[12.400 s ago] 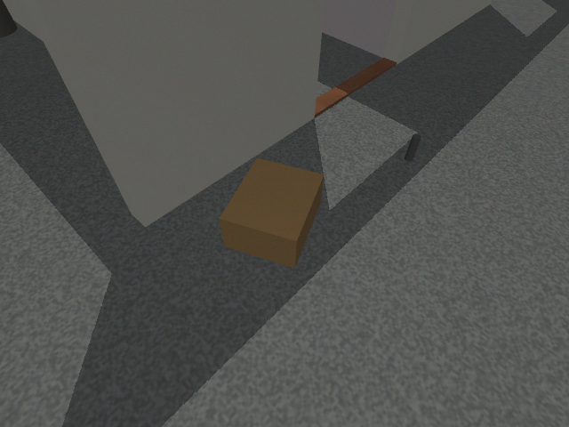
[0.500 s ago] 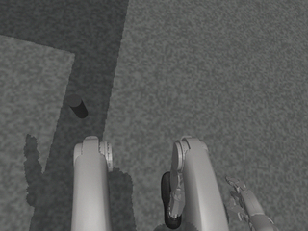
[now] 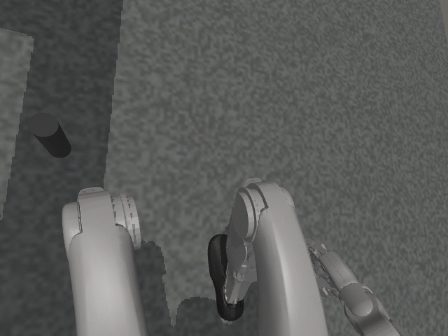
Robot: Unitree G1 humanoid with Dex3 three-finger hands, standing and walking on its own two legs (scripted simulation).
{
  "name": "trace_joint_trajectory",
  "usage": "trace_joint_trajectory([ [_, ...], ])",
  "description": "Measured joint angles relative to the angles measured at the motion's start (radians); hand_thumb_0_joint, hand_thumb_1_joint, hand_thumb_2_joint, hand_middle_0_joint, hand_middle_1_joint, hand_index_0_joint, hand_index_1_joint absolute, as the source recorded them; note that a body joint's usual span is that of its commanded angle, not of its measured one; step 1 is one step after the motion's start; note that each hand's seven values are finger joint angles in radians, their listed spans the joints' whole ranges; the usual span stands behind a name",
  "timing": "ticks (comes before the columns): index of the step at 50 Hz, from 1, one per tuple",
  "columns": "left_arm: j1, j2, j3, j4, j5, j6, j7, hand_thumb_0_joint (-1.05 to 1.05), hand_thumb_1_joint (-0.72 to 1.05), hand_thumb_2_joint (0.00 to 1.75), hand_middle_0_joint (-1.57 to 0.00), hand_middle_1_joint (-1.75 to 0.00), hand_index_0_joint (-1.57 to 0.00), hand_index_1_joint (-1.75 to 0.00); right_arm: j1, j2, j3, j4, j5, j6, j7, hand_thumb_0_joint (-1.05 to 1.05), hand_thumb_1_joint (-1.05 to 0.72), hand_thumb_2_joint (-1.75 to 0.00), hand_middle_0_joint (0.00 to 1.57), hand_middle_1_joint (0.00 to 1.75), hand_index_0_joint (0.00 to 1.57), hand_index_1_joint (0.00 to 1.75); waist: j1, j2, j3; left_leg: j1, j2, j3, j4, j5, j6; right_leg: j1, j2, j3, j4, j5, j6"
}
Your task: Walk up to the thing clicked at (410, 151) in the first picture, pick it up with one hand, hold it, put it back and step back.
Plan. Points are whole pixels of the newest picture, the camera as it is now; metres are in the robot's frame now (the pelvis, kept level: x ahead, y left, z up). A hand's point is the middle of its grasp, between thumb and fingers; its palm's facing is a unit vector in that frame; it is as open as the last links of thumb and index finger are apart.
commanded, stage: approach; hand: left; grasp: from the side
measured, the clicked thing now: (52, 138) +0.45 +0.27 -0.24
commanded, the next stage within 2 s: close in in 0.10 s
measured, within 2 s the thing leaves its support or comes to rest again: neither
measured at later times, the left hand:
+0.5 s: hand (21, 146) +0.41 +0.30 -0.19, palm faces +0.25 -0.97 +0.04, open 17.4 cm
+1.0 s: hand (49, 144) +0.42 +0.27 -0.20, palm faces +0.24 -0.97 +0.01, open 16.4 cm
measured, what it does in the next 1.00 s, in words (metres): stands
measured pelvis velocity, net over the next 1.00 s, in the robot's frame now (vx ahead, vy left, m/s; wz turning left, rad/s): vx -0.01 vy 0.02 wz -0.10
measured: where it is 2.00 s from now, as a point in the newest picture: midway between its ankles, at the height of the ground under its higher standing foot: (172, 304)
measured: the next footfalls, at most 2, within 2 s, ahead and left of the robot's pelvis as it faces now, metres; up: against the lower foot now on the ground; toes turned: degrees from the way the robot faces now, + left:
none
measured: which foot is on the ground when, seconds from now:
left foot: down 0.00-1.00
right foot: down 0.00-1.00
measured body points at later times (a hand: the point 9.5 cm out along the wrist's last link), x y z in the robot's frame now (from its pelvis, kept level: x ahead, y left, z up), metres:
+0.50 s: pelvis -0.01 +0.01 -0.03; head +0.22 +0.18 +0.31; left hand +0.40 +0.36 -0.19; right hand +0.17 -0.24 -0.07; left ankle +0.08 +0.14 -0.28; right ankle +0.11 -0.13 -0.28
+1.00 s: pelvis -0.01 +0.02 -0.04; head +0.22 +0.19 +0.31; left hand +0.41 +0.32 -0.20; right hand +0.14 -0.23 -0.07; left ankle +0.08 +0.14 -0.28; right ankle +0.11 -0.13 -0.28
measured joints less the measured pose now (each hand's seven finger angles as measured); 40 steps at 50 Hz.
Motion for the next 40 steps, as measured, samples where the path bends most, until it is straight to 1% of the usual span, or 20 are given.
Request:
trace_joint_trajectory([
  [4,0.009,-0.005,-0.016,0.000,0.026,-0.057,0.035,-0.01,-0.51,0.09,-0.06,-0.10,-0.04,-0.11,-0.029,0.005,0.038,-0.004,-0.038,0.025,0.009,0.01,-0.90,-0.90,0.20,0.30,0.21,0.30,-0.015,-0.027,0.046,-0.005,-0.005,-0.025,0.044,-0.006,-0.003,0.003,0.007,-0.015,0.027,0.001,0.005],
  [6,0.012,-0.015,-0.047,0.006,0.019,-0.083,0.054,-0.01,-0.51,0.09,-0.06,-0.10,-0.04,-0.11,-0.039,0.008,0.051,-0.006,-0.051,0.034,0.014,0.01,-0.90,-0.90,0.21,0.30,0.21,0.30,-0.020,-0.037,0.061,-0.007,-0.007,-0.034,0.061,-0.008,-0.002,0.004,0.010,-0.020,0.037,0.002,0.006],
  [8,0.017,-0.030,-0.059,0.013,0.024,-0.107,0.074,-0.01,-0.51,0.09,-0.06,-0.11,-0.04,-0.12,-0.052,0.007,0.070,-0.011,-0.063,0.044,0.017,0.01,-0.90,-0.90,0.21,0.30,0.21,0.30,-0.026,-0.044,0.075,-0.006,-0.007,-0.044,0.075,-0.010,-0.002,0.008,0.015,-0.026,0.044,0.004,0.007],
  [11,0.024,-0.043,-0.095,0.052,0.020,-0.150,0.110,-0.01,-0.52,0.09,-0.06,-0.11,-0.04,-0.12,-0.072,0.005,0.098,-0.024,-0.080,0.056,0.023,0.01,-0.91,-0.90,0.21,0.30,0.21,0.30,-0.037,-0.052,0.091,-0.005,-0.007,-0.058,0.094,-0.012,0.001,0.013,0.021,-0.035,0.051,0.008,0.010],
  [13,0.028,-0.056,-0.112,0.074,0.022,-0.179,0.136,-0.01,-0.53,0.08,-0.06,-0.11,-0.05,-0.11,-0.089,0.003,0.117,-0.033,-0.090,0.061,0.027,0.01,-0.91,-0.90,0.21,0.30,0.21,0.30,-0.044,-0.058,0.105,-0.003,-0.006,-0.068,0.106,-0.013,0.004,0.018,0.027,-0.042,0.054,0.012,0.013],
  [17,0.039,-0.070,-0.121,0.107,0.029,-0.244,0.198,-0.01,-0.54,0.06,-0.06,-0.10,-0.05,-0.10,-0.123,-0.002,0.157,-0.056,-0.112,0.069,0.037,0.01,-0.92,-0.90,0.21,0.30,0.21,0.30,-0.057,-0.080,0.133,0.008,-0.004,-0.091,0.129,-0.015,0.004,0.032,0.038,-0.056,0.060,0.023,0.018],
  [20,0.042,-0.080,-0.114,0.115,0.034,-0.289,0.253,-0.01,-0.54,0.05,-0.06,-0.09,-0.06,-0.09,-0.139,-0.006,0.178,-0.069,-0.131,0.074,0.044,0.01,-0.92,-0.90,0.21,0.30,0.21,0.30,-0.061,-0.097,0.151,0.015,-0.006,-0.108,0.144,-0.017,0.003,0.042,0.044,-0.067,0.063,0.028,0.019],
  [23,0.044,-0.083,-0.115,0.116,0.046,-0.323,0.308,-0.01,-0.53,0.04,-0.06,-0.09,-0.06,-0.08,-0.146,-0.008,0.188,-0.075,-0.151,0.082,0.050,0.01,-0.92,-0.90,0.21,0.30,0.21,0.30,-0.060,-0.109,0.164,0.021,-0.009,-0.121,0.156,-0.017,0.003,0.051,0.047,-0.076,0.065,0.032,0.017],
  [25,0.048,-0.083,-0.128,0.113,0.051,-0.339,0.342,-0.01,-0.52,0.04,-0.06,-0.08,-0.06,-0.07,-0.147,-0.010,0.191,-0.075,-0.164,0.090,0.055,0.01,-0.92,-0.90,0.21,0.30,0.21,0.30,-0.057,-0.113,0.169,0.022,-0.010,-0.126,0.161,-0.016,0.003,0.056,0.048,-0.080,0.066,0.033,0.015],
  [29,0.056,-0.088,-0.182,0.107,0.062,-0.360,0.393,-0.01,-0.49,0.04,-0.06,-0.07,-0.06,-0.06,-0.145,-0.013,0.194,-0.068,-0.181,0.103,0.068,0.00,-0.93,-0.90,0.21,0.30,0.21,0.30,-0.051,-0.113,0.176,0.023,-0.013,-0.130,0.165,-0.011,0.009,0.065,0.049,-0.083,0.064,0.036,0.017],
  [32,0.061,-0.098,-0.227,0.107,0.062,-0.370,0.421,-0.01,-0.47,0.04,-0.05,-0.07,-0.05,-0.05,-0.143,-0.013,0.197,-0.063,-0.187,0.110,0.076,0.00,-0.92,-0.90,0.21,0.30,0.21,0.30,-0.051,-0.109,0.177,0.021,-0.014,-0.131,0.167,-0.008,0.015,0.070,0.050,-0.085,0.061,0.037,0.021],
  [34,0.060,-0.105,-0.246,0.112,0.066,-0.379,0.440,-0.01,-0.46,0.05,-0.05,-0.06,-0.05,-0.05,-0.143,-0.013,0.202,-0.061,-0.188,0.113,0.082,0.00,-0.92,-0.90,0.21,0.30,0.21,0.30,-0.053,-0.107,0.177,0.022,-0.014,-0.133,0.168,-0.006,0.018,0.074,0.050,-0.087,0.059,0.038,0.021],
  [37,0.057,-0.113,-0.260,0.125,0.074,-0.393,0.469,-0.01,-0.44,0.05,-0.04,-0.06,-0.04,-0.04,-0.142,-0.010,0.210,-0.065,-0.193,0.119,0.089,0.00,-0.92,-0.90,0.21,0.30,0.21,0.30,-0.058,-0.108,0.179,0.026,-0.014,-0.139,0.170,-0.007,0.019,0.080,0.053,-0.092,0.055,0.040,0.020],
  [40,0.050,-0.117,-0.264,0.143,0.083,-0.410,0.502,-0.01,-0.42,0.07,-0.04,-0.06,-0.04,-0.04,-0.141,-0.007,0.221,-0.072,-0.199,0.124,0.095,0.00,-0.91,-0.90,0.21,0.30,0.21,0.30,-0.064,-0.111,0.183,0.030,-0.013,-0.146,0.173,-0.009,0.019,0.085,0.055,-0.097,0.053,0.042,0.022],
])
